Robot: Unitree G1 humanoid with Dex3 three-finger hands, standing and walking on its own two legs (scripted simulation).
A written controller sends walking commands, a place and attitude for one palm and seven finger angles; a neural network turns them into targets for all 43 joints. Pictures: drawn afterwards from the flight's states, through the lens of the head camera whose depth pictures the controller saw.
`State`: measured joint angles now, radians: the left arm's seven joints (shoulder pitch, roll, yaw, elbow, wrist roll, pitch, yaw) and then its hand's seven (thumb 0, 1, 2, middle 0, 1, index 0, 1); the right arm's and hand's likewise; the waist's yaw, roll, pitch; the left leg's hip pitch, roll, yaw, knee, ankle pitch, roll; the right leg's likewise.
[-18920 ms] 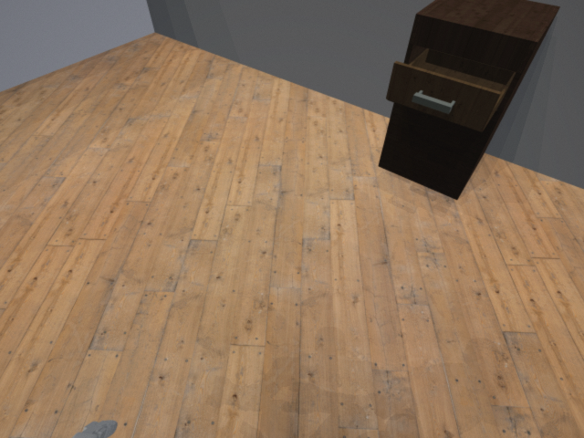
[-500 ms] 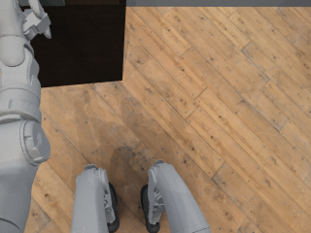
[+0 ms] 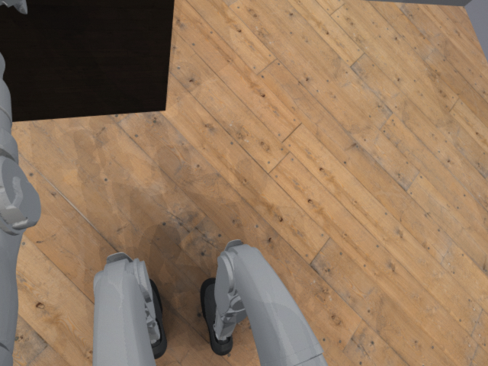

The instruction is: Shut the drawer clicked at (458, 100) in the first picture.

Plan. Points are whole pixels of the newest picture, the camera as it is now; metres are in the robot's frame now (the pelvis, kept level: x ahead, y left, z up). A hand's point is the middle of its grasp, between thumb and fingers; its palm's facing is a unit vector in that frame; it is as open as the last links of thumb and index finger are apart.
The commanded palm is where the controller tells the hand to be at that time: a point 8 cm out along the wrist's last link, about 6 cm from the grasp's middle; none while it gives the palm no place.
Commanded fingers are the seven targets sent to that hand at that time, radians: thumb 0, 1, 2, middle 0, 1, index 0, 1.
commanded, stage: pull the fist back off the drawer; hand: left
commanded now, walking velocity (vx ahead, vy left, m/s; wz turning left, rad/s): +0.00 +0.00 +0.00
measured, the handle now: out of the picture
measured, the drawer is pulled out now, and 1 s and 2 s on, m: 0.00 0.00 0.00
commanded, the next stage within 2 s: draw the hand back to the body in 0.70 s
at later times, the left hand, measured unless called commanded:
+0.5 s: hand out of the picture +0.61 +0.21 +0.06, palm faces +0.13 -0.99 -0.02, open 3.0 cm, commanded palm +0.58 +0.19 +0.06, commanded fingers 0.00 0.90 0.90 -1.40 -1.60 -1.40 -1.60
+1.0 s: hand out of the picture +0.54 +0.21 +0.10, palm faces +0.12 -0.99 -0.08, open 3.2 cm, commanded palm +0.49 +0.24 +0.12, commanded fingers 0.00 0.90 0.90 -1.40 -1.60 -1.40 -1.60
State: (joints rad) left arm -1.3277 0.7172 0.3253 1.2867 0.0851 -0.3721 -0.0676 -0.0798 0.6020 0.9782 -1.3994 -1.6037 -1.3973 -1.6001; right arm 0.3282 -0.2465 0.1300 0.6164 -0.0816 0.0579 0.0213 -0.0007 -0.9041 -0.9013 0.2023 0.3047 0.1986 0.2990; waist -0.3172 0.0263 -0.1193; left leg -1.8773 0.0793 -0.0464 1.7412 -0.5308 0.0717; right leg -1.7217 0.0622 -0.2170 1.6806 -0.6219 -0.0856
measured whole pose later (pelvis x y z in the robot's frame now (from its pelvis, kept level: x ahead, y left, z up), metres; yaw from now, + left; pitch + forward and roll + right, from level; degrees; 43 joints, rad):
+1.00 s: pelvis +0.05 +0.00 +0.07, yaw +3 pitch +33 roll -4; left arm -0.71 0.39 0.32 0.66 -0.10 -0.35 -0.08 0.01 0.90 0.90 -1.40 -1.60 -1.39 -1.60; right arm 0.26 -0.24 0.03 0.55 0.00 0.15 0.06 0.00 -0.91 -0.90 0.20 0.30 0.20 0.30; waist -0.14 0.06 -0.12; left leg -1.53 0.07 0.02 1.50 -0.57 0.05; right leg -1.42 0.07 -0.13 1.47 -0.65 -0.08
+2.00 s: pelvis +0.10 +0.02 +0.25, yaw +8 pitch -3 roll -1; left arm 0.54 0.36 0.25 -0.47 -0.11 -0.05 0.11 0.01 0.89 0.90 -1.40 -1.60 -1.40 -1.60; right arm 0.20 -0.24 0.04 0.55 0.04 -0.05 -0.05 0.01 -0.90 -0.90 0.20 0.30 0.20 0.30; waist 0.06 0.08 -0.02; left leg -0.18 -0.04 0.05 0.47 -0.25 0.06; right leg -0.07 0.03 -0.06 0.43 -0.31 -0.03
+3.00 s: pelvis +0.03 +0.01 +0.24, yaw +9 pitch +1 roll -3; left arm 0.64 0.39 0.34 -0.58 -0.07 -0.22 0.15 0.01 0.88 0.90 -1.40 -1.60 -1.40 -1.60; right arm 0.18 -0.23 0.00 0.54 0.01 0.00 -0.07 0.01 -0.90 -0.90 0.20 0.30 0.20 0.30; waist 0.00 0.05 0.03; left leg -0.39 -0.01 0.02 0.55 -0.17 0.06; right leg -0.27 0.05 -0.09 0.47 -0.22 -0.03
